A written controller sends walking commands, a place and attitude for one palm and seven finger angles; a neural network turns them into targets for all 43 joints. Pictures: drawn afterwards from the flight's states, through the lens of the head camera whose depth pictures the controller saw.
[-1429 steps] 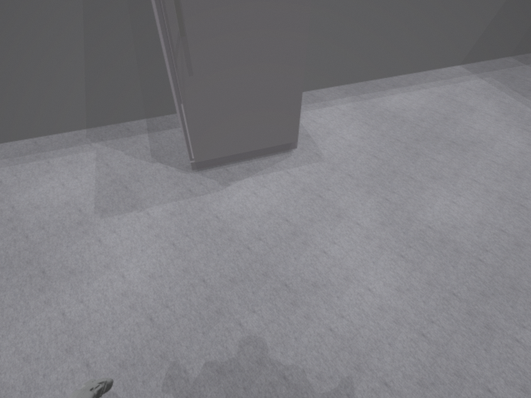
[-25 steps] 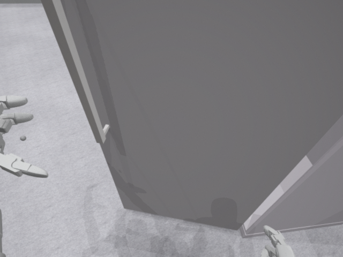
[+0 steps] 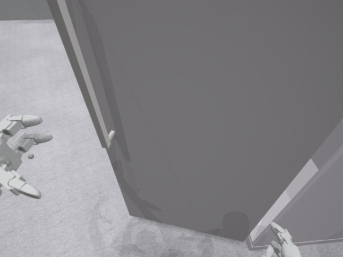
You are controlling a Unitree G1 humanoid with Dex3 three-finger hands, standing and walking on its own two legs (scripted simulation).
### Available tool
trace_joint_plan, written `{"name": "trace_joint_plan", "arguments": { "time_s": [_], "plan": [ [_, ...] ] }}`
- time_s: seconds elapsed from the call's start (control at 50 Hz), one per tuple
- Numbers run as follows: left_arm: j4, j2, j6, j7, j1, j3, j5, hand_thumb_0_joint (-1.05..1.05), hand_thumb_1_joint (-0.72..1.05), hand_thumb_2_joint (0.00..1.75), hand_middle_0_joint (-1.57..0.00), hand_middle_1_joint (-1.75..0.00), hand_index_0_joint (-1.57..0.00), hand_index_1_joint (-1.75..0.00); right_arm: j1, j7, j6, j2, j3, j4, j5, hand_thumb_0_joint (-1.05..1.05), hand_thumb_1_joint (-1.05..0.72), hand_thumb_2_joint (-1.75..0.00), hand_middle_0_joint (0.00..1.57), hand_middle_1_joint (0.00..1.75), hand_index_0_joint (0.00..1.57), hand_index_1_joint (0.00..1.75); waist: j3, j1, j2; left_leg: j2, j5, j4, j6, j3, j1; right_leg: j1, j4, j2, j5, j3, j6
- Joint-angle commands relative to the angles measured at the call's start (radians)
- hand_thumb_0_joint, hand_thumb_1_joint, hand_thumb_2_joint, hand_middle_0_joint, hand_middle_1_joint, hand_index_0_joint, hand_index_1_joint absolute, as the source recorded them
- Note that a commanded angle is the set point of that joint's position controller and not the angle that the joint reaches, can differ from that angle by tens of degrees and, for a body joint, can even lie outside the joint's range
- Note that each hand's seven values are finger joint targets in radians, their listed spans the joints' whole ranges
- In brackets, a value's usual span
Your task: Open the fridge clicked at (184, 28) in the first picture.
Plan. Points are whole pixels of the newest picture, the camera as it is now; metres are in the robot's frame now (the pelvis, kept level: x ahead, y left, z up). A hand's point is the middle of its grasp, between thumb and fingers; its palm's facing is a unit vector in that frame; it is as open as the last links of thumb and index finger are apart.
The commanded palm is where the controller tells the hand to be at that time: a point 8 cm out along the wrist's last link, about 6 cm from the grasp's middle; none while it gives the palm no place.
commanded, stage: draw the hand back to the body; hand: left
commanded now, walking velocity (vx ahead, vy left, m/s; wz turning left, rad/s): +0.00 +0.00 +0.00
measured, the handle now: (88, 77) +0.43 +0.24 +0.22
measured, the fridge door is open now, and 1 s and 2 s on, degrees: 73 73 73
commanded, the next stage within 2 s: step back with the hand held close in 1.40 s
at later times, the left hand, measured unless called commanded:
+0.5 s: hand (27, 170) +0.22 +0.30 +0.14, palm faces +0.42 -0.86 -0.30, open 13.8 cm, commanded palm +0.18 +0.34 +0.17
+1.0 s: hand (37, 161) +0.22 +0.27 +0.18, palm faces +0.44 -0.81 -0.39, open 9.0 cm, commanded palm +0.17 +0.31 +0.19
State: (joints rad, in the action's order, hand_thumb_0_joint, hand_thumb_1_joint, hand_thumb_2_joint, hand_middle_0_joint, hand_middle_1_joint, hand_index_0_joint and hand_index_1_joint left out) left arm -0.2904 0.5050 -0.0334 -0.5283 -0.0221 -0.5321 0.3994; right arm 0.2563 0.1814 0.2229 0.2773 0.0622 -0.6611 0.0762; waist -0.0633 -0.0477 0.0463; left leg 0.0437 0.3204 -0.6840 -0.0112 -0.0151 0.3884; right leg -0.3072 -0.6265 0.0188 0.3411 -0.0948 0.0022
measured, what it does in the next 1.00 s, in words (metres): stands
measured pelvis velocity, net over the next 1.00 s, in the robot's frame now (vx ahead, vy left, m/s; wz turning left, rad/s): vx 0.03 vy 0.01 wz -0.04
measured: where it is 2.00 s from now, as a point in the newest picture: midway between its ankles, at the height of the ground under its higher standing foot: outside the picture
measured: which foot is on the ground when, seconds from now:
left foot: down 0.00-1.00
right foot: down 0.00-1.00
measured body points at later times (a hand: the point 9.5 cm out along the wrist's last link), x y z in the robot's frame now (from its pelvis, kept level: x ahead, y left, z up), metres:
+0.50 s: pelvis +0.00 +0.01 +0.01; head -0.01 +0.01 +0.46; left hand +0.20 +0.35 +0.16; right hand +0.19 -0.21 -0.06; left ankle +0.02 +0.13 -0.72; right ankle -0.01 -0.12 -0.72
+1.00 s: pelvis +0.03 +0.01 +0.01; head +0.00 -0.01 +0.46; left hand +0.19 +0.31 +0.20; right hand +0.20 -0.23 -0.06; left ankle +0.02 +0.13 -0.72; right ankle -0.01 -0.12 -0.72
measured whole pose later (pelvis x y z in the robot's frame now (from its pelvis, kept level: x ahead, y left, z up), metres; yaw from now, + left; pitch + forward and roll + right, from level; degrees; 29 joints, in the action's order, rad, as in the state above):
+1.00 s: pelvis +0.03 +0.01 +0.01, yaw -2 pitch -3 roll +0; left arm 0.40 0.36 -0.07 0.12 0.46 -0.34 0.07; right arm 0.23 0.10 0.18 0.23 0.02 -0.66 0.00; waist -0.02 -0.07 0.04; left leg 0.02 0.28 -0.50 0.00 0.04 0.17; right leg -0.12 -0.48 0.04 0.31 -0.04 0.02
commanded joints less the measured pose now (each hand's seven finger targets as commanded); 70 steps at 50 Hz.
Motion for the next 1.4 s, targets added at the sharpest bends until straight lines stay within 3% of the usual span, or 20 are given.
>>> {"name": "trace_joint_plan", "arguments": {
  "time_s": [0.0,0.04,0.12,0.22,0.3,0.32,0.34,0.36,0.4,0.44,0.5,0.56,0.62,0.7,0.92,1.0,1.08,1.24,1.3,1.38],
  "plan": [
    [0.264,0.393,-0.012,-0.049,-0.182,-0.129,0.016,0.00,-0.55,0.20,-0.25,-1.15,-0.25,-1.15,-0.102,-0.010,0.105,0.133,-0.054,0.191,-0.004,0.00,-0.90,-0.90,0.20,0.30,0.20,0.30,-0.144,-0.001,0.049,-0.042,-0.195,0.115,0.054,-0.026,-0.148,0.017,0.126,-0.016,-0.210,0.068,-0.010],
    [0.265,0.379,-0.008,-0.028,-0.108,-0.169,0.032,0.00,-0.55,0.20,-0.25,-1.15,-0.25,-1.15,-0.104,-0.027,0.111,0.123,-0.051,0.209,-0.004,0.00,-0.90,-0.90,0.20,0.30,0.20,0.30,-0.123,-0.015,0.008,-0.041,-0.200,0.128,0.048,-0.025,-0.131,0.022,0.123,-0.019,-0.209,0.051,-0.011],
    [0.291,0.340,0.014,0.017,0.036,-0.236,0.082,0.00,-0.55,0.20,-0.25,-1.15,-0.25,-1.15,-0.119,-0.053,0.120,0.119,-0.055,0.237,-0.002,0.00,-0.90,-0.90,0.20,0.30,0.20,0.30,-0.136,-0.044,0.003,-0.041,-0.216,0.125,0.041,-0.007,-0.124,0.044,0.123,-0.015,-0.237,0.047,-0.006],
    [0.420,0.228,0.057,0.031,0.042,-0.104,0.058,0.00,-0.51,0.22,-0.25,-1.13,-0.25,-1.13,-0.124,-0.058,0.136,0.119,-0.054,0.241,0.006,0.00,-0.90,-0.90,0.20,0.30,0.20,0.30,-0.078,-0.014,0.088,-0.034,-0.180,0.131,0.041,0.002,-0.147,-0.010,0.134,-0.014,-0.207,0.051,-0.002],
    [0.552,0.232,0.039,0.053,-0.039,-0.066,0.038,0.00,-0.37,0.29,-0.24,-1.04,-0.24,-1.04,-0.122,-0.039,0.160,0.121,-0.052,0.221,-0.001,0.00,-0.90,-0.90,0.20,0.30,0.20,0.30,-0.075,0.008,0.060,-0.027,-0.140,0.141,0.049,-0.016,-0.177,-0.020,0.154,-0.022,-0.149,0.049,-0.003],
    [0.699,0.343,-0.028,0.301,-0.137,-0.082,-0.168,0.00,-0.33,0.31,-0.24,-1.02,-0.24,-1.02,-0.110,-0.059,0.146,0.122,-0.066,0.196,-0.054,0.00,-0.90,-0.90,0.20,0.30,0.20,0.30,-0.027,-0.024,0.074,-0.038,-0.144,0.151,0.048,-0.018,-0.128,-0.011,0.210,-0.009,-0.131,0.071,-0.016],
    [0.608,0.183,-0.025,0.409,0.015,0.004,-0.191,0.00,-0.30,0.32,-0.24,-1.00,-0.24,-1.00,-0.108,-0.063,0.146,0.109,-0.060,0.190,-0.057,0.00,-0.90,-0.90,0.20,0.30,0.20,0.30,0.012,0.009,0.030,-0.023,-0.094,0.183,0.034,-0.018,-0.134,-0.029,0.205,-0.003,-0.095,0.049,-0.014],
    [0.610,0.105,-0.016,0.462,0.088,0.047,-0.198,0.00,-0.26,0.34,-0.24,-0.98,-0.24,-0.98,-0.117,-0.062,0.145,0.105,-0.060,0.195,-0.055,0.00,-0.90,-0.90,0.20,0.30,0.20,0.30,0.032,0.003,-0.012,-0.020,-0.049,0.196,0.030,-0.027,-0.125,-0.033,0.195,-0.001,-0.074,0.043,-0.010],
    [0.682,0.151,-0.038,0.551,0.116,0.001,-0.246,0.00,-0.19,0.37,-0.24,-0.94,-0.24,-0.94,-0.129,-0.056,0.120,0.104,-0.068,0.169,-0.056,0.00,-0.90,-0.90,0.20,0.30,0.20,0.30,-0.017,-0.016,0.021,-0.023,-0.033,0.206,0.037,-0.010,-0.151,0.008,0.199,0.005,-0.063,0.051,-0.013],
    [0.767,0.156,-0.067,0.605,0.100,-0.004,-0.275,0.00,-0.12,0.41,-0.24,-0.89,-0.24,-0.89,-0.132,-0.059,0.111,0.091,-0.068,0.164,-0.061,0.00,-0.90,-0.90,0.20,0.30,0.20,0.30,-0.080,-0.015,0.105,-0.027,-0.047,0.215,0.033,-0.004,-0.189,0.039,0.182,0.012,-0.081,0.056,-0.017],
    [0.793,0.141,-0.089,0.654,0.143,0.005,-0.305,0.00,-0.01,0.46,-0.23,-0.83,-0.23,-0.83,-0.138,-0.060,0.103,0.087,-0.070,0.146,-0.071,0.00,-0.90,-0.90,0.20,0.30,0.20,0.30,-0.092,-0.020,0.100,-0.021,-0.087,0.233,0.036,-0.006,-0.210,0.071,0.180,0.013,-0.116,0.054,-0.020],
    [0.791,0.088,-0.096,0.670,0.200,0.040,-0.318,0.00,0.10,0.51,-0.23,-0.77,-0.23,-0.77,-0.145,-0.067,0.089,0.073,-0.073,0.144,-0.072,0.00,-0.90,-0.90,0.20,0.30,0.20,0.30,-0.073,-0.018,0.083,-0.013,-0.170,0.235,0.032,-0.001,-0.227,0.088,0.170,0.013,-0.172,0.050,-0.021],
    [0.743,0.045,-0.090,0.669,0.254,0.073,-0.322,0.00,0.21,0.57,-0.22,-0.70,-0.22,-0.70,-0.151,-0.072,0.065,0.074,-0.078,0.142,-0.070,0.00,-0.90,-0.90,0.20,0.30,0.20,0.30,-0.012,-0.016,0.004,-0.002,-0.199,0.243,0.036,0.005,-0.219,0.088,0.185,0.015,-0.192,0.048,-0.016],
    [0.744,0.056,-0.092,0.662,0.297,0.057,-0.327,0.00,0.36,0.64,-0.22,-0.62,-0.22,-0.62,-0.162,-0.075,0.034,0.079,-0.081,0.148,-0.071,0.00,-0.90,-0.90,0.20,0.30,0.20,0.30,-0.005,-0.026,-0.047,-0.002,-0.243,0.258,0.040,0.011,-0.233,0.111,0.194,0.013,-0.223,0.043,-0.013],
    [0.926,0.064,-0.106,0.670,0.385,0.052,-0.335,0.00,0.75,0.83,-0.21,-0.38,-0.21,-0.38,-0.166,-0.079,0.023,0.052,-0.080,0.167,-0.077,0.00,-0.90,-0.90,0.20,0.30,0.20,0.30,-0.042,-0.035,0.077,-0.007,-0.346,0.250,0.033,0.028,-0.284,0.160,0.207,0.019,-0.312,0.045,-0.014],
    [0.910,0.044,-0.104,0.665,0.425,0.062,-0.331,0.00,0.90,0.90,-0.20,-0.30,-0.20,-0.30,-0.166,-0.078,0.014,0.055,-0.084,0.170,-0.076,0.00,-0.90,-0.90,0.20,0.30,0.20,0.30,-0.009,-0.032,-0.003,-0.003,-0.341,0.252,0.037,0.032,-0.275,0.151,0.218,0.015,-0.324,0.041,-0.011],
    [0.851,0.038,-0.097,0.660,0.414,0.057,-0.327,0.00,0.90,0.90,-0.20,-0.30,-0.20,-0.30,-0.167,-0.075,-0.009,0.051,-0.086,0.172,-0.071,0.00,-0.90,-0.90,0.20,0.30,0.20,0.30,0.032,-0.027,-0.045,-0.005,-0.262,0.255,0.042,0.042,-0.260,0.119,0.233,0.016,-0.273,0.047,-0.005],
    [0.923,0.052,-0.104,0.664,0.376,0.068,-0.335,0.00,0.90,0.90,-0.20,-0.30,-0.20,-0.30,-0.178,-0.070,-0.001,0.046,-0.082,0.175,-0.078,0.00,-0.90,-0.90,0.20,0.30,0.20,0.30,-0.027,-0.031,0.044,-0.012,-0.271,0.251,0.047,0.041,-0.302,0.144,0.236,0.023,-0.281,0.054,-0.007],
    [0.909,0.067,-0.101,0.666,0.388,0.051,-0.333,0.00,0.90,0.90,-0.20,-0.30,-0.20,-0.30,-0.181,-0.066,0.002,0.050,-0.084,0.173,-0.079,0.00,-0.90,-0.90,0.20,0.30,0.20,0.30,-0.017,-0.034,-0.029,-0.012,-0.283,0.249,0.052,0.042,-0.296,0.152,0.244,0.020,-0.303,0.052,-0.006],
    [0.869,0.044,-0.098,0.661,0.380,0.061,-0.329,0.00,0.90,0.90,-0.20,-0.30,-0.20,-0.30,-0.186,-0.067,-0.002,0.039,-0.078,0.170,-0.075,0.00,-0.90,-0.90,0.20,0.30,0.20,0.30,0.044,-0.029,-0.004,-0.012,-0.222,0.259,0.046,0.045,-0.278,0.118,0.258,0.020,-0.233,0.054,-0.004]
  ]
}}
